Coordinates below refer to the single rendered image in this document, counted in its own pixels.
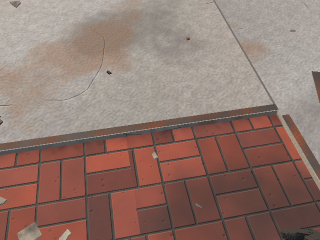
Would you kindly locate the robot right hand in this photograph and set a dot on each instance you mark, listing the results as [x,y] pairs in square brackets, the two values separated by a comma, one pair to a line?
[300,234]

